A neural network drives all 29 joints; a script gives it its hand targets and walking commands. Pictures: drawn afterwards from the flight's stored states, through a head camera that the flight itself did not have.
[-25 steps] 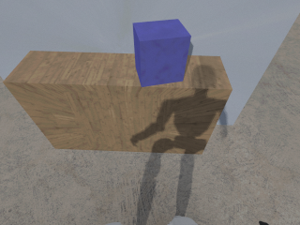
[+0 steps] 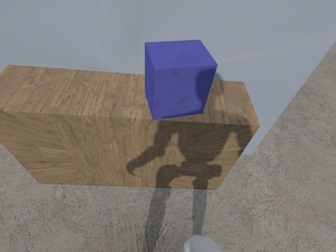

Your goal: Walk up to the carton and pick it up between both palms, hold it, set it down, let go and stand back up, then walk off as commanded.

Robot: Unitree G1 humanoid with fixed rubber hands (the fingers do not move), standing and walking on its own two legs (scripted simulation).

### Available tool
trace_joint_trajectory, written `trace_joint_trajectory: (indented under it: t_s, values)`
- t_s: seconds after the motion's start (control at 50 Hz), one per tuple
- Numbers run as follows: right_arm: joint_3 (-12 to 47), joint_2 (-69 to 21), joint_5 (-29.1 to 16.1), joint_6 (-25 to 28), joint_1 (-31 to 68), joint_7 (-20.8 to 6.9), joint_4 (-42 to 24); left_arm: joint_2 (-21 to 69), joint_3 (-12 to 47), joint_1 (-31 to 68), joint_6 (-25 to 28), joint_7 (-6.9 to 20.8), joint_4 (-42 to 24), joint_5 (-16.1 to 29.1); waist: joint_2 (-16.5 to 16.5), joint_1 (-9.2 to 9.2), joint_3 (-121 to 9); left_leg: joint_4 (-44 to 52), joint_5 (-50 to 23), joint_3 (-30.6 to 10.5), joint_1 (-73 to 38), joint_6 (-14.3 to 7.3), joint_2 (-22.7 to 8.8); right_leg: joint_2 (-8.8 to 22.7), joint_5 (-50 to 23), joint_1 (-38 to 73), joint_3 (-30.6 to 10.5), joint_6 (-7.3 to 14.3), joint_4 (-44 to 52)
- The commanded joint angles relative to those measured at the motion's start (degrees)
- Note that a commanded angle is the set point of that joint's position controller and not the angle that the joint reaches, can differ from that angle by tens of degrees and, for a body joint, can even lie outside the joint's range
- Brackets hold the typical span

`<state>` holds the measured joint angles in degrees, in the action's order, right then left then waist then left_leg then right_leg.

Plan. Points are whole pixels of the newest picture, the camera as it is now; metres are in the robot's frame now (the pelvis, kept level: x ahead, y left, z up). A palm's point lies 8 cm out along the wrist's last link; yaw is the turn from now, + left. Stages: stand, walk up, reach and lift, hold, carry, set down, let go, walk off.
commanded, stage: walk up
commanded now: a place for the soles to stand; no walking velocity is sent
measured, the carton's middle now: (176, 80) +0.68 -0.03 +0.00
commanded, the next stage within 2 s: none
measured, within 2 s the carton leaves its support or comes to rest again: neither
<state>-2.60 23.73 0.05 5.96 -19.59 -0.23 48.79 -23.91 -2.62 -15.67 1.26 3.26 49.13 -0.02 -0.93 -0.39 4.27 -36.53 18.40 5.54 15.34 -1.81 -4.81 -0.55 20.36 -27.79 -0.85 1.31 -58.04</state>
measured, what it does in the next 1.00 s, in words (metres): steps on the spot: right foot, then left foot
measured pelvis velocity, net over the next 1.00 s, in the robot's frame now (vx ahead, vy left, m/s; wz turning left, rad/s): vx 0.07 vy -0.04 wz -0.02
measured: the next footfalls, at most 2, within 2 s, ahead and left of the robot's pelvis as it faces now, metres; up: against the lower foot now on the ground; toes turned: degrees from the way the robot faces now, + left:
right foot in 0.20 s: +0.18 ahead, -0.19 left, +0.00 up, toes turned -1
left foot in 0.50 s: +0.14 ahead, +0.06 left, +0.00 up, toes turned +5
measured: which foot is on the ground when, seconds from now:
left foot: down 0.00-0.22, up 0.24-0.48, down 0.50-1.00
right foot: up 0.00-0.18, down 0.20-1.00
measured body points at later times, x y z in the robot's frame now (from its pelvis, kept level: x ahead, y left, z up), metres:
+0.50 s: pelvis +0.07 -0.04 -0.02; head +0.10 -0.04 +0.43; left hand +0.15 +0.27 -0.13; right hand +0.15 -0.37 -0.13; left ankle +0.10 +0.06 -0.73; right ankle +0.14 -0.18 -0.73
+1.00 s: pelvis +0.07 -0.04 -0.02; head +0.10 -0.03 +0.43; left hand +0.15 +0.27 -0.13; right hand +0.18 -0.36 -0.12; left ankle +0.10 +0.06 -0.73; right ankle +0.12 -0.18 -0.73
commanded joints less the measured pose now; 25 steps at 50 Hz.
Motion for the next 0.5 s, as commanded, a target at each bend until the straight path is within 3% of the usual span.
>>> trace_joint_trajectory:
  t_s: [0.0, 0.02, 0.04, 0.06, 0.1, 0.14, 0.16, 0.18, 0.2, 0.22, 0.24, 0.26, 0.28, 0.3, 0.34, 0.38, 0.44, 0.46, 0.48]
  values:
    - [-5.5, 16.9, 0.5, 0.9, -3.7, 0.4, -2.9, -9.5, -2.7, 3.2, 0.8, -0.2, -4.7, -0.2, 9.8, 4.15, -0.4, 17.8, -13.0, -11.0, -12.7, -8.9, -13.0, 4.0, -4.3, -11.3, 0.3, -1.3, 6.0]
    - [-5.7, 17.7, 0.5, 0.7, -2.3, 0.2, -3.6, -9.7, -2.8, 4.0, 1.0, 0.0, -4.9, -0.6, 9.5, 4.13, 0.3, 18.2, -6.7, -11.1, -10.2, -10.5, -13.4, 4.6, -3.4, -9.7, 1.9, -1.4, 8.1]
    - [-5.5, 18.0, 0.6, 0.4, -1.1, 0.1, -3.6, -10.0, -2.8, 4.6, 1.1, 0.1, -4.9, -0.7, 9.5, 4.04, 2.4, 18.2, -2.9, -10.8, -6.9, -10.7, -13.2, 5.0, -3.6, -8.2, 2.8, -1.4, 10.4]
    - [-5.5, 18.3, 0.7, 0.1, 0.5, 0.0, -4.2, -9.5, -2.6, 3.9, 1.3, 0.1, -4.7, -0.5, 11.6, 3.12, 2.9, 17.4, -2.5, -9.2, -3.9, -10.5, -13.0, 5.3, -4.6, -5.1, 3.7, -1.0, 13.5]
    - [-5.1, 17.9, 0.7, -0.6, 4.4, -0.2, -5.2, -9.5, -2.8, 0.3, 1.9, -0.4, -2.7, -0.5, 11.2, 1.01, -0.3, 13.0, -3.5, -8.0, 0.8, -10.0, -13.2, 4.2, -7.9, 5.4, 4.7, -0.4, 17.7]
    - [-4.1, 15.0, 0.7, -1.8, 5.7, -0.2, -5.0, -10.0, -3.4, -5.4, 2.7, -1.5, 0.6, -0.7, 7.0, -1.67, -5.3, 2.0, -7.2, -4.1, 2.8, -7.5, -10.0, 0.8, -12.1, 16.4, 6.5, -0.4, 23.3]
    - [-3.0, 12.3, 0.8, -2.3, 3.3, -0.2, -4.5, -12.1, -4.2, -8.9, 3.1, -2.2, 1.6, -1.1, 0.8, -2.87, -8.2, -8.7, -7.2, -2.4, 4.4, -6.2, -7.6, 0.4, -9.1, 22.2, 3.5, 0.2, 26.0]
    - [-1.9, 8.4, 0.3, -2.5, 1.5, -0.1, -5.2, -16.2, -5.1, -9.6, 3.4, -3.0, 1.2, -1.6, -11.1, -2.90, -7.7, -20.8, -1.4, -0.2, 10.4, -3.6, -2.8, 7.3, -3.8, 23.5, -11.5, 3.0, 32.1]
    - [-0.5, 5.7, 0.0, -3.1, 1.4, 0.0, -5.8, -18.7, -4.7, -7.6, 3.7, -3.5, -1.2, -1.5, -14.8, -1.42, -5.0, -26.4, 13.6, -2.4, 17.4, -0.2, 3.6, 17.4, -3.9, 20.2, -32.0, 7.0, 40.3]
    - [-2.5, 11.6, 0.2, -4.2, 3.1, 0.4, -4.8, -20.4, -5.2, -6.2, 3.3, -3.6, -1.8, -0.4, -8.4, -2.65, -4.7, -28.8, 16.8, -5.5, 19.4, 0.0, 2.5, 20.6, 1.7, 19.5, -37.0, 11.9, 42.0]
    - [-2.6, 13.0, 0.0, -4.7, 3.1, 0.6, -3.7, -20.3, -4.9, -4.6, 3.3, -3.9, -2.0, -0.1, -8.0, -1.96, -2.8, -29.3, 15.5, -6.7, 20.3, -0.1, 0.9, 19.7, 0.8, 18.7, -34.9, 12.9, 40.2]
    - [-2.5, 12.4, 0.0, -4.7, 2.4, 0.6, -2.6, -18.1, -4.2, -3.2, 3.2, -4.2, -2.0, -0.4, -7.9, -1.35, -2.1, -27.4, 13.9, -6.8, 18.9, -0.1, -0.3, 17.2, -3.3, 16.9, -29.4, 12.7, 37.5]
    - [-2.4, 11.8, -0.1, -4.7, 2.9, 0.4, -2.1, -16.5, -3.3, -2.4, 3.2, -4.4, -2.0, -0.5, -6.8, -0.74, -2.7, -23.5, 13.3, -7.1, 16.0, -0.1, -0.8, 15.0, -4.5, 13.9, -25.4, 11.1, 36.7]
    - [-2.4, 11.2, 0.0, -4.8, 1.9, 0.1, -1.5, -15.8, -2.8, -1.4, 3.2, -4.4, -2.4, -0.7, -8.5, -0.18, -3.6, -20.3, 12.8, -6.8, 13.9, -0.1, -0.5, 13.8, -6.8, 13.2, -22.5, 10.5, 35.4]
    - [-2.5, 10.5, 0.4, -5.0, 3.0, 0.1, -1.0, -15.8, -3.0, -0.8, 3.2, -4.7, -2.3, -0.9, -7.6, -0.18, -4.3, -15.6, 12.6, -5.7, 11.3, 0.1, 0.3, 14.3, -11.0, 10.7, -21.9, 11.5, 33.5]
    - [-2.7, 10.6, 0.3, -5.1, 3.8, 0.3, -0.8, -15.9, -2.9, 1.1, 3.0, -4.9, -1.9, -0.7, -6.0, 0.03, -4.3, -11.5, 10.1, -5.2, 7.9, 0.2, 0.4, 14.4, -10.1, 7.2, -20.6, 11.0, 32.9]
    - [-2.9, 9.8, 0.8, -4.6, 1.4, 0.4, 1.1, -15.4, -2.3, 5.8, 2.1, -4.7, -2.6, -0.2, -5.7, 3.03, -4.8, 2.1, 1.0, -3.0, -3.4, -0.8, 2.4, 11.4, -7.1, -0.1, -15.3, 8.0, 28.3]
    - [-3.3, 11.0, 1.5, -4.3, 0.5, 0.6, 1.7, -13.0, -1.3, 5.5, 1.9, -4.6, -2.6, 0.0, -3.4, 3.54, -4.8, 7.9, 1.5, -6.1, -5.6, -1.4, 1.0, 9.6, -6.2, -1.7, -12.8, 5.8, 25.2]
    - [-3.6, 13.6, 2.4, -3.9, 0.9, 0.8, 1.3, -9.8, -0.3, 4.1, 1.7, -4.5, -2.9, 0.6, 6.3, 2.38, -6.6, 14.9, 4.0, -18.4, -6.1, -3.9, -8.3, 6.1, -1.4, -3.0, -8.1, 2.7, 17.7]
